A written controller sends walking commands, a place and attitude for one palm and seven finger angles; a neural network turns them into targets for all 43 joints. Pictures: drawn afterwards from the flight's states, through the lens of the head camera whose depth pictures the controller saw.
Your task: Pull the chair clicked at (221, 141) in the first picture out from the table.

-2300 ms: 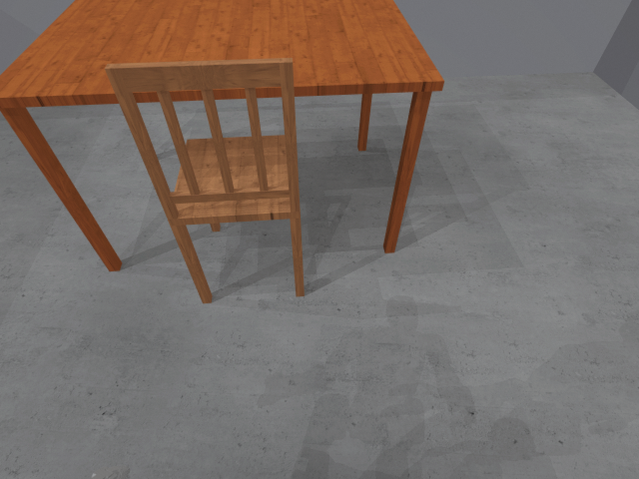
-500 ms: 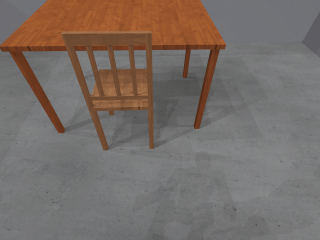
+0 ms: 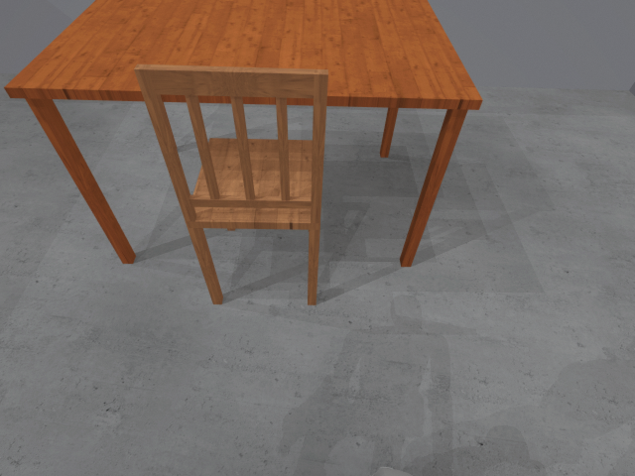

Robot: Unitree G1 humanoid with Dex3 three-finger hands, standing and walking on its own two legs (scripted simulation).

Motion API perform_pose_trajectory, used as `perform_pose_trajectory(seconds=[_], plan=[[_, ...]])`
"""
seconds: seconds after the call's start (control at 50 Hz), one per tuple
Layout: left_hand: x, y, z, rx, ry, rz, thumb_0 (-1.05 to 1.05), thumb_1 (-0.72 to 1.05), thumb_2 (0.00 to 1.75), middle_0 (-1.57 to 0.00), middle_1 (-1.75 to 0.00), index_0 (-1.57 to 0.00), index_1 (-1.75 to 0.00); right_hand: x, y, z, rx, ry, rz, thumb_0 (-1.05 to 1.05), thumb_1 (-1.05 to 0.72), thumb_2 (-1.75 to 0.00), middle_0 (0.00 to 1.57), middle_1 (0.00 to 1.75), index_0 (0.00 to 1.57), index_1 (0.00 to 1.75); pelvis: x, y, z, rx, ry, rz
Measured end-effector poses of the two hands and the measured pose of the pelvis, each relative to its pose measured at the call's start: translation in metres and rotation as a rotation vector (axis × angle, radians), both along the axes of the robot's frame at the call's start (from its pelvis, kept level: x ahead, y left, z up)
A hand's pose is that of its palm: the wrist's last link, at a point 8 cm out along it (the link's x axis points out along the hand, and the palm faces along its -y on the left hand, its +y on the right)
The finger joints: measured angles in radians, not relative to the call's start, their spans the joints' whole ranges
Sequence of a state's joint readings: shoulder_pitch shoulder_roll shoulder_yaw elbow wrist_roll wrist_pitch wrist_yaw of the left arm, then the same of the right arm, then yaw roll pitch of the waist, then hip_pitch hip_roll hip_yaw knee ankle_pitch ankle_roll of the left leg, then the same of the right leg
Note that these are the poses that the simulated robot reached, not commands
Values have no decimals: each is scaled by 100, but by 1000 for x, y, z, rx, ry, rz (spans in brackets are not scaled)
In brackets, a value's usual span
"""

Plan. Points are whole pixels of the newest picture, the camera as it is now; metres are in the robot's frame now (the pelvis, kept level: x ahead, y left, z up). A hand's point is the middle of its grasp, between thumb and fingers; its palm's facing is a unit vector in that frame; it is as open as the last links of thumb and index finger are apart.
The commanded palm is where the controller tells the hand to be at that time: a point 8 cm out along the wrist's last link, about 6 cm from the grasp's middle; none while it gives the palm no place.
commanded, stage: take the last steps up to it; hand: left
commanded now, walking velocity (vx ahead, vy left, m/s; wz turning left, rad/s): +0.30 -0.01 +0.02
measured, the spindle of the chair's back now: (244, 152) +0.81 +0.20 -0.09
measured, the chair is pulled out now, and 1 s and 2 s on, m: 0.00 0.00 0.00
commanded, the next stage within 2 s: come to a stop and stand still in 0.78 s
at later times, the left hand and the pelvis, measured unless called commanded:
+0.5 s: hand out of the picture +0.12 +0.14 -0.19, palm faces +0.16 -0.98 -0.13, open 7.3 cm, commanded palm none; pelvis +0.17 -0.01 -0.01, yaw +3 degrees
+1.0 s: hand (222, 329) +0.39 +0.19 -0.18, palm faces +0.04 -0.98 -0.22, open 7.3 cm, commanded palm none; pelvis +0.34 +0.00 -0.01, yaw +1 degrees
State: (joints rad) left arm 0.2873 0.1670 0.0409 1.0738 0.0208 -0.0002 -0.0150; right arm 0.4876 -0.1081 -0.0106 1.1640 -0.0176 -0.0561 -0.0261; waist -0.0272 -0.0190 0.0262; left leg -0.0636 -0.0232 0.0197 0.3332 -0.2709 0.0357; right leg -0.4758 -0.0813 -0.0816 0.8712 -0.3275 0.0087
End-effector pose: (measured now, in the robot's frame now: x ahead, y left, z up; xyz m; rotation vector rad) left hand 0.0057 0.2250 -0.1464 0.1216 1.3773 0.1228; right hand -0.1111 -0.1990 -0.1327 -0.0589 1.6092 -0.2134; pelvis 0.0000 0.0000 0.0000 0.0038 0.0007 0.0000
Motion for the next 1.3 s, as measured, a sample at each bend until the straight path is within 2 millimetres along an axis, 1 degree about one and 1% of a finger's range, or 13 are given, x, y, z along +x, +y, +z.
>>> perform_pose_trajectory(seconds=[0.1,0.18,0.24,0.36,0.48,0.56,0.64,0.8,0.94,1.04,1.1,1.16,1.3], plan=[[70,-9,3,39,-81,-27,2,94,90,-20,-30,-20,-30,13,-9,-8,28,60,-32,0,-91,-90,21,30,20,30,34,-17,-7,9,-4,-3],[117,-21,-3,64,-190,-13,1,93,90,-20,-30,-20,-30,50,-30,-26,43,62,-7,0,-91,-90,21,30,20,30,62,-33,-21,2,-16,22],[126,-29,0,59,-204,25,1,92,90,-20,-30,-20,-30,107,-49,-28,24,-14,39,0,-91,-90,21,30,20,30,81,-37,-16,-13,-23,38],[117,-36,1,38,-99,72,0,94,90,-20,-30,-20,-30,251,-68,-13,-35,-285,114,0,-91,-90,20,30,20,30,121,-35,-4,-23,-12,48],[103,-34,-10,-24,31,137,1,93,90,-20,-30,-20,-30,373,-49,5,-55,-465,218,0,-91,-90,20,30,19,30,166,-17,-6,-38,-18,47],[102,-21,-26,-55,130,169,1,92,90,-20,-30,-20,-30,431,-26,4,-77,-538,266,0,-91,-90,20,30,19,30,199,3,-19,-43,-29,38],[132,-4,-24,-52,162,140,1,92,90,-20,-30,-20,-30,441,-8,5,-77,-524,235,0,-91,-90,20,30,20,30,224,14,-15,-21,-38,18],[244,20,-7,-11,21,89,1,92,90,-19,-30,-20,-30,415,-12,5,-99,-339,137,-2,-95,-90,21,30,20,30,273,23,1,2,-13,13],[340,18,0,36,-67,24,1,93,90,-19,-30,-20,-30,386,-9,-9,-36,-149,69,-1,-93,-90,20,30,20,30,317,10,-2,15,-16,19],[396,2,-2,74,-135,-9,1,93,90,-19,-30,-20,-30,385,-10,-29,20,-48,27,0,-92,-90,20,30,20,30,346,-6,-14,15,-20,28],[413,-8,1,75,-160,-12,1,92,90,-19,-30,-20,-30,399,-12,-32,28,-37,17,0,-91,-90,20,30,20,30,350,-9,-13,4,-14,49],[417,-11,3,71,-180,7,1,92,90,-20,-30,-20,-30,421,-15,-32,18,-72,43,0,-91,-90,20,30,20,30,345,-7,-11,12,-15,57],[396,13,0,71,-189,34,0,92,90,-20,-30,-21,-30,475,-17,-24,-41,-268,109,0,-92,-90,20,30,20,30,322,11,-12,8,-18,48]])
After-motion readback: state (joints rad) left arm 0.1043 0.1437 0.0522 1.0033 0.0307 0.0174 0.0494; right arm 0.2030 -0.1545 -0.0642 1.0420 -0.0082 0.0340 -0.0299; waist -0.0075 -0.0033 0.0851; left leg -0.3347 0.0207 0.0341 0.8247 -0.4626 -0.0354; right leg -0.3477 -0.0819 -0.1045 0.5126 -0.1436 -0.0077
